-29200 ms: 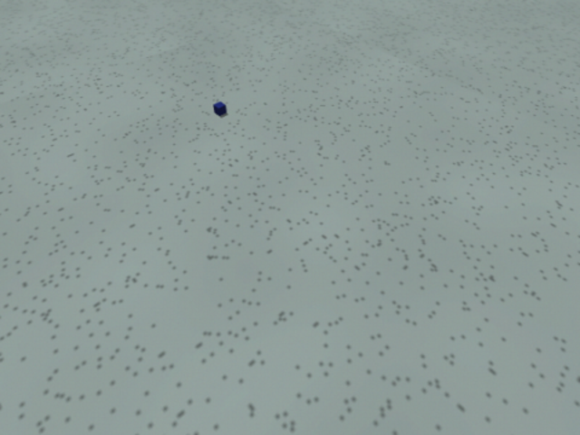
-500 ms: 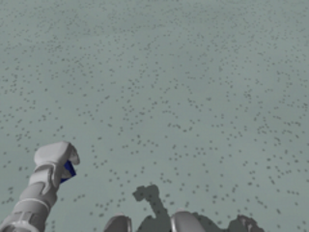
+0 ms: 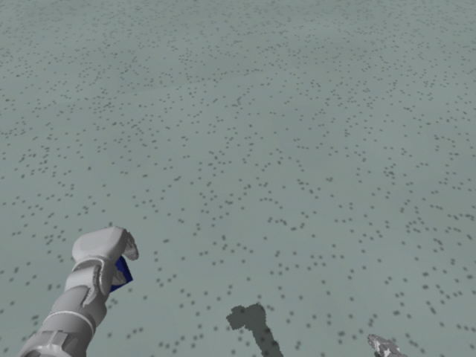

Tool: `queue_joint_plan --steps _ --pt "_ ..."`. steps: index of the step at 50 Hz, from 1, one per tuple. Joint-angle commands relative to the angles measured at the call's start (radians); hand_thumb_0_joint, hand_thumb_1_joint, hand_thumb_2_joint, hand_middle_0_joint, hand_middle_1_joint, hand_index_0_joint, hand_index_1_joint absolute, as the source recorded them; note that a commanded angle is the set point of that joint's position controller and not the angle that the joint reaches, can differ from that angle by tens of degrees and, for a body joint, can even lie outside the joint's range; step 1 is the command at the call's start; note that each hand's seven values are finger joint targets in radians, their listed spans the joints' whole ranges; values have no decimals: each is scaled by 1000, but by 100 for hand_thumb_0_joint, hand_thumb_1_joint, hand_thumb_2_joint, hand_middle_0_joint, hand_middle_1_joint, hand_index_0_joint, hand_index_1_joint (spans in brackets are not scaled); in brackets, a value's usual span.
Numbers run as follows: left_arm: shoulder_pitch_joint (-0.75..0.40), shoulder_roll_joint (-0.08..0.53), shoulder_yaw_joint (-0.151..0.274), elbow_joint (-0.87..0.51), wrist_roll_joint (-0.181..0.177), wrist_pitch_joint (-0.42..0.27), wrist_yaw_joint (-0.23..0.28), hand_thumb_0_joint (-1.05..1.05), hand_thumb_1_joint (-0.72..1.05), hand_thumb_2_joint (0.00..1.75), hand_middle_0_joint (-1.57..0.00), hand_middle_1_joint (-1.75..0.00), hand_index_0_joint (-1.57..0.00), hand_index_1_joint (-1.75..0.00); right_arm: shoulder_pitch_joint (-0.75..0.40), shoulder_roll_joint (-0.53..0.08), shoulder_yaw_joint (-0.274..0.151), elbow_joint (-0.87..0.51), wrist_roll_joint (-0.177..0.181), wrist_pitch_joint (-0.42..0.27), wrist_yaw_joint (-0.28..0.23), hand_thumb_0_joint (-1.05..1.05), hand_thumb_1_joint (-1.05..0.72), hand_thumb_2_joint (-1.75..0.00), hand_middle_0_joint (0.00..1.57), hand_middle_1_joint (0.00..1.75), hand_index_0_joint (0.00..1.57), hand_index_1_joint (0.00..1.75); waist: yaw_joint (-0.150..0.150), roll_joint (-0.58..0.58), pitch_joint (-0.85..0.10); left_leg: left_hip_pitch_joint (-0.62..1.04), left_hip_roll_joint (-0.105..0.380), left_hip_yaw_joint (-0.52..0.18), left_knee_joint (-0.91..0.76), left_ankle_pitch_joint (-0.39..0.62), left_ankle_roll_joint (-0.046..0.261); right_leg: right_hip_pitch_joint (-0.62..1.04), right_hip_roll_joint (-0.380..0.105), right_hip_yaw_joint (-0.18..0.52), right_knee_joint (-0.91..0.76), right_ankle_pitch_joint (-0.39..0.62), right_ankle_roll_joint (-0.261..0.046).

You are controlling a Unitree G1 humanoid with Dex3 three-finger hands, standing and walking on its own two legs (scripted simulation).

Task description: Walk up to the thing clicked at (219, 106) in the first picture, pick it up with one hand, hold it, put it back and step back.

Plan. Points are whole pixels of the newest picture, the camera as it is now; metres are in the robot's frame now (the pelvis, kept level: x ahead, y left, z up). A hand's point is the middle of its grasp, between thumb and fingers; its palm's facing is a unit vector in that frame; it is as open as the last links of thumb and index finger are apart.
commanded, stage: hold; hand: left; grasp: from above
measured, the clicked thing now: (112, 271) +0.32 +0.25 -0.12
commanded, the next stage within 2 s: crouch in 1.74 s
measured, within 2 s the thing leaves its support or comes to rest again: neither
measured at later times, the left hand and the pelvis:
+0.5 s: hand (110, 259) +0.31 +0.22 -0.03, palm faces -0.44 -0.11 -0.89, open 5.8 cm; pelvis +0.01 +0.00 +0.02, yaw +0 degrees
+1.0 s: hand (101, 269) +0.29 +0.22 -0.02, palm faces -0.44 -0.10 -0.89, open 5.6 cm; pelvis +0.00 +0.00 +0.02, yaw +0 degrees
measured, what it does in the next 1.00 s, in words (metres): stands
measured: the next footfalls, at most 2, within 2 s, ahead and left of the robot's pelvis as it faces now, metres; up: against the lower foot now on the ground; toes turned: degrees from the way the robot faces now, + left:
none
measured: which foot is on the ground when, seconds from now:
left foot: down 0.00-1.00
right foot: down 0.00-1.00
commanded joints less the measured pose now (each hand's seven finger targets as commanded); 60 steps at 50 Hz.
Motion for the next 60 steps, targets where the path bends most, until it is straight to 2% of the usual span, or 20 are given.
queue_joint_plan --steps 1,7,10,12,15,19,22,26,28,31,34,38,43,44,47,48,50,52,54,60 --pt "-328 210 77 -195 15 14 44 0 70 27 -110 -23 -112 -21 -15 -144 -53 -105 -1 -31 -3 0 -89 -89 20 30 20 30 -2 -7 -256 215 -35 -14 -125 295 -8 123 42 -9 -114 249 -31" --pt "-327 216 76 -251 11 20 14 0 72 27 -111 -22 -113 -20 -32 -149 -58 -123 2 -23 5 0 -89 -89 20 30 20 30 12 4 -264 257 -34 -12 -149 345 -9 168 44 -9 -132 290 -32" --pt "-300 199 62 -248 15 27 -1 0 73 26 -111 -22 -114 -20 -34 -150 -58 -130 3 -18 9 0 -89 -89 20 30 20 30 5 -31 -248 262 -35 -7 -154 382 -2 190 41 -8 -140 336 -27" --pt "-316 219 76 -283 10 26 -11 0 73 27 -111 -21 -113 -20 -36 -152 -60 -136 4 -15 10 0 -89 -89 20 30 20 30 14 -20 -273 284 -33 -9 -159 411 -2 217 44 -13 -142 354 -28" --pt "-291 204 65 -281 22 31 -22 0 74 24 -111 -22 -114 -19 -41 -147 -54 -146 4 -9 12 0 -89 -89 20 30 20 30 10 -28 -233 274 -39 -3 -176 387 2 226 39 -7 -163 352 -26" --pt "-278 205 65 -308 26 28 -52 0 78 27 -113 -24 -116 -22 -49 -145 -57 -155 6 0 13 0 -89 -89 20 30 20 30 17 -30 -245 304 -37 0 -185 418 7 237 39 -7 -169 379 -24" --pt "-286 213 73 -345 24 30 -60 0 80 26 -115 -24 -118 -21 -62 -142 -53 -169 8 7 14 0 -89 -89 20 30 20 30 29 -17 -236 305 -39 4 -205 396 8 253 37 -8 -187 364 -26" --pt "-259 198 61 -329 29 32 -74 0 79 29 -115 -24 -117 -21 -72 -141 -50 -181 12 16 15 0 -89 -89 20 30 20 30 22 -39 -203 309 -38 5 -226 365 11 247 36 -8 -206 334 -26" --pt "-276 222 79 -367 30 24 -82 0 79 30 -114 -25 -117 -23 -78 -145 -53 -186 11 18 16 0 -89 -89 20 30 20 30 33 -11 -211 325 -35 4 -239 359 6 257 38 -12 -210 313 -31" --pt "-263 205 66 -373 32 19 -89 0 79 33 -115 -25 -117 -23 -91 -139 -49 -199 12 22 17 0 -89 -89 20 30 20 30 33 -33 -180 318 -38 6 -254 318 10 257 35 -10 -231 281 -29" --pt "-250 214 81 -370 31 17 -86 0 80 34 -116 -26 -118 -24 -95 -140 -47 -202 12 26 17 0 -89 -89 20 30 20 30 34 -29 -178 320 -40 9 -264 298 11 263 32 -6 -241 262 -29" --pt "-277 232 90 -420 40 9 -89 0 80 33 -114 -28 -117 -26 -98 -139 -49 -198 14 31 15 0 -89 -89 20 30 20 30 38 -17 -208 346 -38 8 -266 332 12 273 33 -6 -242 295 -28" --pt "-244 223 88 -389 37 8 -95 0 79 33 -114 -27 -117 -25 -108 -139 -44 -202 15 34 14 0 -89 -89 20 30 20 30 37 -33 -165 343 -33 5 -288 297 10 273 36 -11 -261 248 -32" --pt "-245 216 84 -432 35 4 -97 0 79 33 -114 -27 -116 -25 -116 -133 -44 -209 17 35 14 0 -89 -89 20 30 20 30 45 -22 -179 353 -35 9 -289 298 11 275 32 -8 -260 255 -32" --pt "-246 231 89 -421 32 3 -110 0 79 36 -114 -28 -117 -26 -119 -138 -43 -210 18 36 11 0 -89 -89 20 30 20 30 41 -17 -182 360 -33 9 -295 311 10 281 34 -9 -261 262 -34" --pt "-238 245 98 -415 32 2 -112 0 80 36 -116 -29 -118 -27 -126 -137 -41 -206 18 37 10 0 -89 -89 20 30 20 30 51 -19 -161 354 -32 5 -300 306 8 280 35 -14 -267 251 -33" --pt "-220 219 79 -409 27 -1 -119 0 83 35 -117 -29 -120 -27 -133 -136 -39 -219 19 36 9 0 -89 -90 20 30 20 30 40 -40 -134 345 -34 7 -308 261 12 267 32 -10 -282 215 -32" --pt "-228 244 106 -431 24 -5 -119 0 82 34 -116 -30 -119 -27 -140 -135 -39 -220 19 35 8 0 -89 -90 20 30 20 30 51 -12 -149 350 -38 11 -314 241 11 277 29 -5 -288 194 -32" --pt "-214 228 89 -444 28 -6 -126 0 79 33 -115 -27 -117 -25 -141 -132 -37 -224 20 36 8 0 -89 -90 20 30 20 30 45 -32 -138 353 -36 10 -315 253 14 275 29 -6 -291 206 -31" --pt "-239 252 110 -473 30 -19 -120 0 80 35 -116 -28 -118 -26 -148 -131 -35 -221 19 36 4 0 -89 -90 20 30 20 30 44 -16 -155 374 -38 10 -318 256 11 275 29 -3 -291 206 -32"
